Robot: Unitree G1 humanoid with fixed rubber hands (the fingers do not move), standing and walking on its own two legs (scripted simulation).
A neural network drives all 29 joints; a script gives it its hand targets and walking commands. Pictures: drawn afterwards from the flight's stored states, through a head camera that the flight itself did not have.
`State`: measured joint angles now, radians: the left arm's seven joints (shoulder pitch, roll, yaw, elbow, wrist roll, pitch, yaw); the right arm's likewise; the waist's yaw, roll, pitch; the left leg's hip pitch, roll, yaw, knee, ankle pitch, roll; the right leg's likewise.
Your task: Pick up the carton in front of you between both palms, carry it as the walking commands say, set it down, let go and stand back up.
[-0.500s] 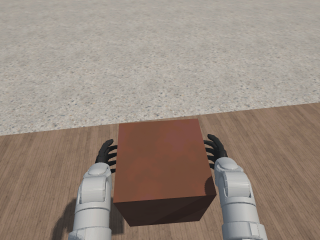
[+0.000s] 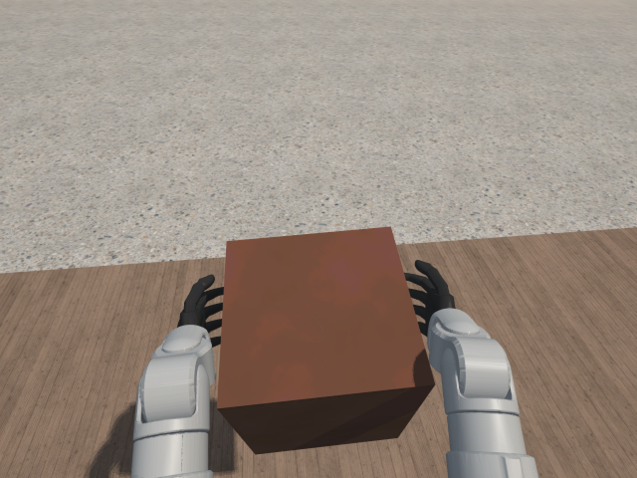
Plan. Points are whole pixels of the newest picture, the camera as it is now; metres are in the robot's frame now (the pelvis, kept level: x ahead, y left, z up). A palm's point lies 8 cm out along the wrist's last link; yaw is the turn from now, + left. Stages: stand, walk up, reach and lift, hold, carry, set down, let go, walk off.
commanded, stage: carry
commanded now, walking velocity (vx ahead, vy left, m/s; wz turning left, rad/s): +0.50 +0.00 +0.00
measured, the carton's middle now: (319, 347) +0.29 +0.00 +0.01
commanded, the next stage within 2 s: none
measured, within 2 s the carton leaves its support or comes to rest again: neither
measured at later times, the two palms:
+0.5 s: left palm (223, 215) +0.48 +0.15 +0.10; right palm (410, 205) +0.50 -0.15 +0.10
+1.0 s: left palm (258, 121) +0.83 +0.12 +0.09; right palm (389, 123) +0.82 -0.18 +0.09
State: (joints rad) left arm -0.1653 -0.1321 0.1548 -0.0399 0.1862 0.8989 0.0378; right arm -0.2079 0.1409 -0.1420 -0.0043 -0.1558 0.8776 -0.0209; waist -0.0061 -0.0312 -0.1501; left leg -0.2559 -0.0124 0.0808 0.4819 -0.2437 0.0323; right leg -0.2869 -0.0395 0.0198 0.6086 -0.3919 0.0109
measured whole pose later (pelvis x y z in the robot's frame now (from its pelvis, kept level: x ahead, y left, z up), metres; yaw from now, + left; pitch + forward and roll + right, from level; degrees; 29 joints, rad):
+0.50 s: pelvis +0.22 -0.01 +0.01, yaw +1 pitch +6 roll +0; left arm -0.17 -0.14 0.11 -0.33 0.10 1.24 0.10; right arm -0.18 0.14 -0.13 -0.35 -0.09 1.24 -0.08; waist 0.03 0.00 -0.14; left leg -0.52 0.09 0.12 0.73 -0.39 -0.01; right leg -0.22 -0.08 -0.22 0.39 -0.26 0.00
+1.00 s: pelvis +0.56 -0.02 -0.01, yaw +0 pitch +5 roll -1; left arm -0.15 -0.13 0.09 -0.37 0.12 1.18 0.08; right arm -0.16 0.13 -0.11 -0.39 -0.08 1.18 -0.08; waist -0.01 0.03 -0.12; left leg -0.22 0.13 0.13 0.82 -0.47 -0.03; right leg -0.42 -0.04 -0.26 0.55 -0.20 -0.09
